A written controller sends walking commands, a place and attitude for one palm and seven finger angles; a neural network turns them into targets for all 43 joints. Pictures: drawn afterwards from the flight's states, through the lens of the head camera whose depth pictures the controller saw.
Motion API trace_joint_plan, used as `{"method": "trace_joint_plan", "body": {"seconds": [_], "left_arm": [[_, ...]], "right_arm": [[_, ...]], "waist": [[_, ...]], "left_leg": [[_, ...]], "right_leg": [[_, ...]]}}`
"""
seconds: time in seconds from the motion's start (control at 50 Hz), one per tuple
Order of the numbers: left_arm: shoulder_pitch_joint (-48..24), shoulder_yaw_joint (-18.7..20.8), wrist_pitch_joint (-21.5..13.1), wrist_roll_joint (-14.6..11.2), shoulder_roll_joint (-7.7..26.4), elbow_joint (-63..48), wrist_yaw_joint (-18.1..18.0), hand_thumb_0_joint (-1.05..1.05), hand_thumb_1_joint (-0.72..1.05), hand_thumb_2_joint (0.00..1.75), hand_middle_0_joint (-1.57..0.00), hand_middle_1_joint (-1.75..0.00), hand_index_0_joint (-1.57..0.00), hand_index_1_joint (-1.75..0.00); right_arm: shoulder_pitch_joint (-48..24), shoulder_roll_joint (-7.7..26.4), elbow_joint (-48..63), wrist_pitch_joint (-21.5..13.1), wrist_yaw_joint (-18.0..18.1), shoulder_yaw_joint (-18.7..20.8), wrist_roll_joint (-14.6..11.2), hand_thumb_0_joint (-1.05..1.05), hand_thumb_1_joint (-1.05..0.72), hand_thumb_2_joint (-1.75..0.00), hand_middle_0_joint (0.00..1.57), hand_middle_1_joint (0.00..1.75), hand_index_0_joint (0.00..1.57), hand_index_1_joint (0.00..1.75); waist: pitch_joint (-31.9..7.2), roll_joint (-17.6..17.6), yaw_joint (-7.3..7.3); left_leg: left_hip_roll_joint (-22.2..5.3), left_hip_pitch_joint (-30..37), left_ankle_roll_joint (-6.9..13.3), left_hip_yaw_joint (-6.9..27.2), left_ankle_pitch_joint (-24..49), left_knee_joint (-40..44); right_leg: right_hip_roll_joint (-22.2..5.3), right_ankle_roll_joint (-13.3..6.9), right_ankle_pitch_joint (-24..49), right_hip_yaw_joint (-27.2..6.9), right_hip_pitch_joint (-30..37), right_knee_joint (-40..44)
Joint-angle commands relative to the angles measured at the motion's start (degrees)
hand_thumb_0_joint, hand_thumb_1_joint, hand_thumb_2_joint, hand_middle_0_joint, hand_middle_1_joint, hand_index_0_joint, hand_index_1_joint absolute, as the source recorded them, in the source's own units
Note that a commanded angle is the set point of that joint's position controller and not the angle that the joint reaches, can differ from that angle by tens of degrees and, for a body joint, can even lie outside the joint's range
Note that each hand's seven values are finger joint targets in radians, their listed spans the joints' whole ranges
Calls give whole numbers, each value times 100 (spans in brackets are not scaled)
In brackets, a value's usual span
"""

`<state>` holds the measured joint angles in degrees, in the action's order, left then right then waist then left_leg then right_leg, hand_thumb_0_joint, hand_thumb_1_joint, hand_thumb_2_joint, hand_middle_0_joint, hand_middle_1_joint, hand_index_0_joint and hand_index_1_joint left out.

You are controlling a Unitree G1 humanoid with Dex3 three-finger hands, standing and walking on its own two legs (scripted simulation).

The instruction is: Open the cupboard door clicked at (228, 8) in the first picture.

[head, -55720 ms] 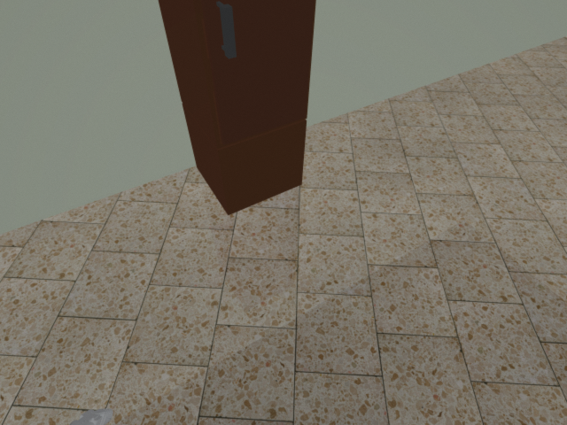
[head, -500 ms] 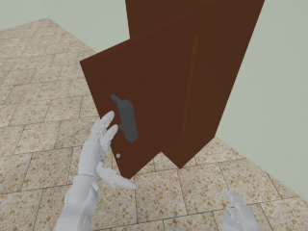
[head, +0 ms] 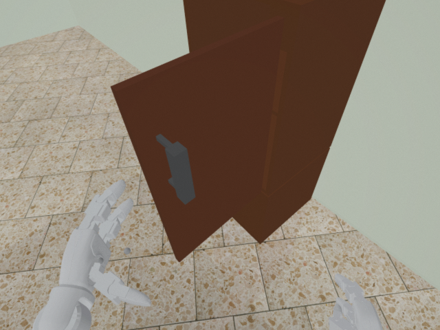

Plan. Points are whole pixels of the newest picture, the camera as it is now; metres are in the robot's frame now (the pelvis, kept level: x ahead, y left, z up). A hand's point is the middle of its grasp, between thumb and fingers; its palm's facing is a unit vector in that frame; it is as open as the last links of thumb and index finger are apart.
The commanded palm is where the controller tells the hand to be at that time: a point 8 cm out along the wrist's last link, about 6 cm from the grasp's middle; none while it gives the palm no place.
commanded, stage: draw the hand back to the body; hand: left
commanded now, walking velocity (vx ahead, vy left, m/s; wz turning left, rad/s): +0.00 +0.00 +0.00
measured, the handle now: (174, 168) +0.38 +0.12 +0.10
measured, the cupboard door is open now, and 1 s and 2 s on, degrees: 93 93 93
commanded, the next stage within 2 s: step back with the hand held close in 1.58 s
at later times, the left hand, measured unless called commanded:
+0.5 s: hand (90, 249) +0.20 +0.20 +0.13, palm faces +0.02 -1.00 -0.06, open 16.2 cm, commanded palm +0.18 +0.26 +0.14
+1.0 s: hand (35, 224) +0.22 +0.27 +0.17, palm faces +0.36 -0.86 -0.36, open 11.5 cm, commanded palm +0.17 +0.31 +0.18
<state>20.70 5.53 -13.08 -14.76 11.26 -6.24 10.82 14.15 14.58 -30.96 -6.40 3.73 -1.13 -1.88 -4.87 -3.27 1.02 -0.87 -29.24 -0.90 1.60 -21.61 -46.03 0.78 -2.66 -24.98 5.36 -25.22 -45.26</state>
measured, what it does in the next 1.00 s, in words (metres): stands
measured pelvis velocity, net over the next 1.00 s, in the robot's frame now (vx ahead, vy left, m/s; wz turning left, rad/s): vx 0.01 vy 0.03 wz -0.03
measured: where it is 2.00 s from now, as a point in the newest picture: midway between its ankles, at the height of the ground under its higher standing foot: outside the picture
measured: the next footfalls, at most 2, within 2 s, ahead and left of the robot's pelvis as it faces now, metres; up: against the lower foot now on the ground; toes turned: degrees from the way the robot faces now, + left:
none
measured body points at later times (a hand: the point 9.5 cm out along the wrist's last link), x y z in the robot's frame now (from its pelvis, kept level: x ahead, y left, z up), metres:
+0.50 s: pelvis +0.00 +0.02 +0.01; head -0.01 +0.00 +0.46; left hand +0.20 +0.25 +0.13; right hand +0.18 -0.20 -0.06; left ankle +0.02 +0.13 -0.71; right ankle -0.02 -0.09 -0.71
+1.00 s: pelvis +0.01 +0.03 +0.04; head -0.01 +0.01 +0.49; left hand +0.19 +0.31 +0.19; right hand +0.19 -0.19 -0.05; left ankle +0.02 +0.13 -0.71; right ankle -0.02 -0.09 -0.71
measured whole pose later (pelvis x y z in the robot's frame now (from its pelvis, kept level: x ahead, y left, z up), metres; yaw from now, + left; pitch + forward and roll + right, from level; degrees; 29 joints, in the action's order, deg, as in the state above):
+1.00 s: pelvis +0.01 +0.03 +0.04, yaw -2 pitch -4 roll +0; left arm 25.9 13.4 -4.1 -3.3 17.8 -19.3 -6.8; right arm 11.3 12.5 -36.2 -6.1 5.0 -2.6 -0.1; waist 0.8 -3.6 3.3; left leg 0.9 -7.4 1.5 -1.4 -13.4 -24.7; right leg -0.5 -0.1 -15.4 2.3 -4.1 -23.4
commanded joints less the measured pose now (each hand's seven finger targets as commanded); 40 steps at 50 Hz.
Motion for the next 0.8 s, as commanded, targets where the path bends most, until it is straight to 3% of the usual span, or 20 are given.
{"method": "trace_joint_plan", "body": {"seconds": [0.0,0.06,0.1,0.16,0.24,0.26,0.3,0.36,0.38,0.48,0.5,0.52,0.54,0.56,0.64,0.78], "left_arm": [[-1130,318,-458,-94,682,-1383,91,0,-50,30,-15,-30,-15,-30],[-1037,461,-339,-42,855,-1461,17,0,-50,30,-15,-30,-15,-30],[-1038,412,-223,-54,757,-1562,-41,0,-50,30,-15,-30,-15,-30],[-482,633,-3,-116,852,-1540,-83,0,-50,30,-15,-30,-15,-30],[-502,732,223,-173,892,-1798,-59,0,-50,30,-15,-30,-15,-30],[-447,809,262,-189,950,-1769,-55,0,-50,30,-15,-30,-15,-30],[-482,761,300,-222,894,-1994,-9,0,-50,30,-15,-30,-15,-30],[-405,763,328,-256,918,-2187,49,0,-50,30,-15,-30,-15,-30],[-433,712,342,-247,899,-2271,86,0,-50,30,-15,-30,-15,-30],[-342,994,504,-308,1131,-2419,165,0,-32,37,-16,-30,-16,-30],[-764,1137,467,540,1844,-2753,-662,0,-29,39,-16,-30,-16,-30],[-368,896,547,623,1318,-2499,-1006,0,-26,40,-16,-30,-16,-30],[-90,676,622,757,1088,-2342,-1208,0,-22,42,-16,-30,-16,-30],[-67,746,643,826,1176,-2422,-1348,0,-18,43,-16,-30,-16,-30],[-231,838,585,1064,1323,-2629,-1688,0,-5,50,-17,-30,-17,-30],[-176,1035,539,1173,1396,-2531,-1841,0,20,60,-18,-30,-18,-30]], "right_arm": [[-537,500,917,-467,50,194,-11,0,-90,-90,20,30,20,30],[-591,496,942,-498,70,162,-23,0,-90,-90,20,30,20,30],[-615,456,982,-533,70,135,-41,0,-90,-90,20,30,20,30],[-609,464,1027,-552,69,119,-43,0,-90,-90,20,30,20,30],[-648,465,1064,-558,73,84,-63,0,-90,-90,20,30,20,30],[-641,476,1039,-569,84,86,-59,0,-90,-90,20,30,20,30],[-650,469,1055,-620,96,78,-76,0,-90,-90,20,30,20,30],[-618,495,1019,-708,113,64,-79,0,-90,-90,20,30,20,30],[-632,497,1018,-738,122,68,-88,0,-90,-90,20,30,20,30],[-653,517,942,-837,154,48,-96,0,-90,-90,20,30,20,30],[-820,457,883,-737,266,62,18,0,-90,-90,20,30,20,30],[-773,356,856,-688,299,21,69,0,-90,-90,20,30,20,30],[-745,336,804,-621,300,1,72,0,-90,-90,20,30,20,30],[-794,374,784,-571,295,22,79,0,-90,-90,20,30,20,30],[-894,367,658,-463,283,1,135,0,-90,-90,20,30,20,30],[-1024,369,496,-404,239,26,180,0,-90,-90,20,30,20,30]], "waist": [[-784,329,-145],[-840,247,-37],[-776,117,-26],[-800,364,89],[-550,306,63],[-483,456,50],[-498,145,45],[-502,240,28],[-541,107,19],[-443,133,71],[-229,131,224],[20,112,116],[235,239,102],[160,368,123],[39,-18,122],[137,-93,175]], "left_leg": [[217,461,226,-10,799,390],[202,552,239,-4,807,517],[195,666,231,-5,815,618],[169,693,228,-11,990,711],[163,737,221,-29,907,839],[152,724,226,-19,918,834],[154,854,215,-23,885,893],[136,987,226,43,989,942],[139,1066,224,48,1010,962],[135,1134,219,108,993,1081],[124,1175,231,37,886,1321],[124,1283,215,11,726,1418],[90,1361,230,9,707,1503],[76,1461,244,5,760,1573],[46,1885,220,10,963,1973],[-6,2293,202,-27,1411,2414]], "right_leg": [[-95,276,1468,-646,108,944],[-60,227,1281,-589,214,967],[-46,217,1331,-490,214,972],[-16,222,1591,-414,435,984],[0,235,1517,-359,371,1092],[14,232,1482,-375,421,1138],[13,224,1413,-332,367,1163],[62,202,1479,-244,402,1159],[48,204,1512,-241,382,1157],[46,194,1461,-186,473,1246],[-89,134,1293,-502,621,1675],[-139,149,1030,-463,541,1820],[-137,170,974,-416,552,1887],[-128,173,959,-426,689,2022],[-126,146,1149,-364,1103,2129],[-101,136,1525,-339,1585,2415]]}}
